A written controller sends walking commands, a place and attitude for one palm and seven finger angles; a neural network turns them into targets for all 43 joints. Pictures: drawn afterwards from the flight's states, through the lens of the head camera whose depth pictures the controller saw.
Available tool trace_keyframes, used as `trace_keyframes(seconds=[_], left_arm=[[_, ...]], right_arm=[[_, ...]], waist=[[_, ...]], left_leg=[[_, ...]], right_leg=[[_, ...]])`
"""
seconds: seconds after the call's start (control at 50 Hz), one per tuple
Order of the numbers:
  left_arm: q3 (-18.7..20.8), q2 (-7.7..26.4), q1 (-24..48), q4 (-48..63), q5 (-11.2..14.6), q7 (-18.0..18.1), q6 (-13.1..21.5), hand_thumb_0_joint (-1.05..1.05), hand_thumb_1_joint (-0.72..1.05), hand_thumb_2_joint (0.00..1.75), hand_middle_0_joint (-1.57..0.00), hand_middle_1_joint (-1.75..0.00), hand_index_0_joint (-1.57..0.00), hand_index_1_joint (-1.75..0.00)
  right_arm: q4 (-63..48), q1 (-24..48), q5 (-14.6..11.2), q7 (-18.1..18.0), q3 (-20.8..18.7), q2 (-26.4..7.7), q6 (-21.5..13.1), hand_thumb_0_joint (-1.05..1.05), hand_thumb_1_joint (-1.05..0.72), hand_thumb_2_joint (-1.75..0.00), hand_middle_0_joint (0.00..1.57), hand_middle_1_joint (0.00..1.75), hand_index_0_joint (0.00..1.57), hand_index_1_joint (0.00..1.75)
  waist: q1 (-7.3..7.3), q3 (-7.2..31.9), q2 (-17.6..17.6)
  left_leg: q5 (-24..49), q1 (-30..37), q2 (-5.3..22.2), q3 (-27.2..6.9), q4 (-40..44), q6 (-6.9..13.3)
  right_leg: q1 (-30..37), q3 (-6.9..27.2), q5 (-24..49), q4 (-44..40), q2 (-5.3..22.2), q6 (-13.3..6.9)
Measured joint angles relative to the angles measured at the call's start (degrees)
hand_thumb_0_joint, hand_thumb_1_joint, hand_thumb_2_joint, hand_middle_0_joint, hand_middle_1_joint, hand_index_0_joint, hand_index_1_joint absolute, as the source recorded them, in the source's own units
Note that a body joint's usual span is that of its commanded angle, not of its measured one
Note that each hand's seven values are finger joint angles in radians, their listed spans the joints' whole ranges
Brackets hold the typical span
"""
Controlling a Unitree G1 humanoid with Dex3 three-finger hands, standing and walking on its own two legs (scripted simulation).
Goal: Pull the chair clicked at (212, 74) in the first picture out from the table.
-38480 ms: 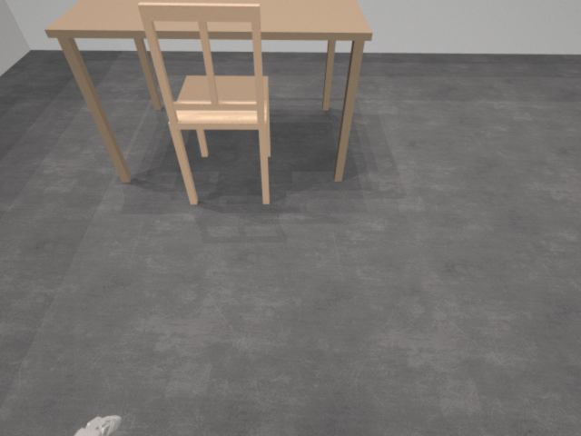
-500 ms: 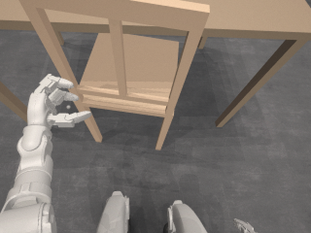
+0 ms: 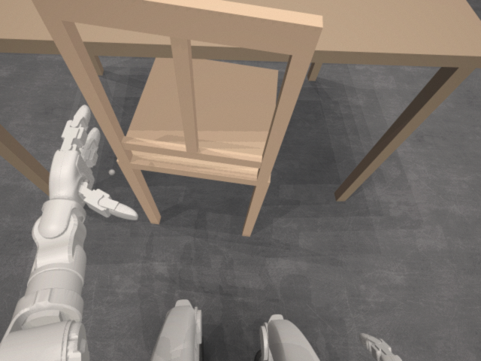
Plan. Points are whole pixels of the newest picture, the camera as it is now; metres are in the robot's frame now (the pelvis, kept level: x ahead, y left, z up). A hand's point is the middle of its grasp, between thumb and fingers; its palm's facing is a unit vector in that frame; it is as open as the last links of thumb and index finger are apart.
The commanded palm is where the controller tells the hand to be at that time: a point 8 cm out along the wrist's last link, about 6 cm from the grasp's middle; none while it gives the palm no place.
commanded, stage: draw the fingers out of the gap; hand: left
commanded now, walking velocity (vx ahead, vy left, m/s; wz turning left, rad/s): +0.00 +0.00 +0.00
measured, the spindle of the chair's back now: (187, 104) +0.55 +0.10 +0.03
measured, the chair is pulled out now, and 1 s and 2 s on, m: -0.05 -0.05 -0.05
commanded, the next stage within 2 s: aim the fingers beside a spindle in 0.78 s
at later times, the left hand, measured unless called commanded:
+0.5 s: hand (103, 213) +0.34 +0.21 +0.02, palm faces +0.07 -1.00 -0.05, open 17.5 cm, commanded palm +0.31 +0.26 +0.02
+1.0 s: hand (97, 263) +0.27 +0.21 +0.01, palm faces +0.07 -1.00 -0.03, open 17.5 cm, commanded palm +0.26 +0.26 +0.02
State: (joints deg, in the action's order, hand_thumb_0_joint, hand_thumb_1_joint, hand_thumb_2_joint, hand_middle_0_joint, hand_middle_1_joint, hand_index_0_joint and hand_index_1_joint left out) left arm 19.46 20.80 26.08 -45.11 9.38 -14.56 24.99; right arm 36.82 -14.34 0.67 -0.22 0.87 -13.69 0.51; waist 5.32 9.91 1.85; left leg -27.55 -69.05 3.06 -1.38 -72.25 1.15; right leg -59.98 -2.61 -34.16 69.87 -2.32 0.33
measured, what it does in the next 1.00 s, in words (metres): stands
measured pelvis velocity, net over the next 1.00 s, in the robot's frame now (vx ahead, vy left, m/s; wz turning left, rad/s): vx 0.00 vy -0.01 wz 0.03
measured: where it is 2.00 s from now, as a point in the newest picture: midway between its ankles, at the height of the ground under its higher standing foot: outside the picture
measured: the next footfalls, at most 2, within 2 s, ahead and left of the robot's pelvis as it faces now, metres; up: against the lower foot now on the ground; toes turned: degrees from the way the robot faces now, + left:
none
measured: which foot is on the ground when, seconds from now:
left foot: down 0.00-1.00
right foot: down 0.00-1.00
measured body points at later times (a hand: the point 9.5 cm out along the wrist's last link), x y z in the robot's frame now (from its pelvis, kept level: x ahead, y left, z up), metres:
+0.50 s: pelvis +0.00 +0.00 +0.00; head +0.10 +0.02 +0.44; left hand +0.33 +0.27 +0.02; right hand +0.13 -0.26 -0.10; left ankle +0.05 +0.10 -0.62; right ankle -0.01 -0.13 -0.62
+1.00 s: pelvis +0.00 -0.01 +0.00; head +0.10 +0.02 +0.44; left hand +0.26 +0.26 +0.02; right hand +0.19 -0.24 -0.10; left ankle +0.05 +0.10 -0.62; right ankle -0.01 -0.13 -0.62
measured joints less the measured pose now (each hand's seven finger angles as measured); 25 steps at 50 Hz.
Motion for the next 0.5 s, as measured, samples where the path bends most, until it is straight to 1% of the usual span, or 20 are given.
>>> trace_keyframes(seconds=[0.14, 0.2, 0.32, 0.42, 0.5], left_arm=[[0.49, -0.55, -2.02, 1.5, 0.01, 0.67, 1.3, -0.01, -0.55, 0.2, -0.01, -0.03, -0.01, -0.02], [-0.13, -0.88, -4.6, 3.63, 0.39, 0.58, 1.2, -0.01, -0.55, 0.2, 0.0, -0.01, -0.01, -0.01], [-1.54, -2.84, -11.01, 8.6, 1.57, 0.51, 1.01, -0.01, -0.55, 0.2, 0.0, -0.01, -0.01, 0.0], [-2.02, -3.64, -14.77, 11.79, 2.03, 1.24, 2.1, -0.01, -0.55, 0.2, 0.0, 0.0, -0.01, 0.0], [-3.08, -3.83, -17.37, 14.83, 2.45, 0.89, 2.44, -0.01, -0.55, 0.2, 0.0, 0.0, -0.01, 0.0]], right_arm=[[-0.43, 0.01, 0.08, 0.21, 0.02, 0.23, 0.13, 0.0, -0.9, -0.9, 0.2, 0.3, 0.2, 0.3], [-0.87, -0.21, -0.1, 0.43, -0.17, 0.16, 0.31, 0.0, -0.9, -0.9, 0.2, 0.3, 0.2, 0.3], [-1.15, -0.17, -0.48, 0.29, -0.35, 0.09, 0.16, 0.0, -0.9, -0.9, 0.2, 0.3, 0.2, 0.3], [-1.26, 0.67, -0.47, -0.1, -0.37, 0.18, -0.82, 0.0, -0.9, -0.9, 0.2, 0.3, 0.2, 0.3], [-1.53, 1.69, -0.47, -0.31, -0.46, 0.1, -1.66, 0.0, -0.9, -0.9, 0.2, 0.3, 0.2, 0.3]], waist=[[0.02, 0.12, -0.21], [-0.13, 0.08, -0.02], [-0.86, 0.2, 0.04], [-1.33, 0.36, -0.29], [-1.67, 0.5, -0.23]], left_leg=[[-0.03, 0.28, 0.17, 0.27, 0.02, -0.08], [-0.05, 0.67, 0.17, 0.29, 0.17, -0.11], [0.09, 2.05, 0.05, 0.46, 1.02, -0.08], [0.03, 2.43, -0.11, 0.14, 0.88, -0.22], [-0.07, 2.46, -0.23, -0.26, 0.51, -0.33]], right_leg=[[0.03, 0.29, -0.02, 0.22, -0.13, -0.08], [0.4, 0.32, -0.02, 0.07, -0.13, -0.12], [1.69, 0.48, 0.1, -0.67, -0.01, -0.07], [2.2, 0.14, -0.13, -0.5, 0.09, -0.2], [2.45, -0.24, -0.32, -0.25, 0.14, -0.32]])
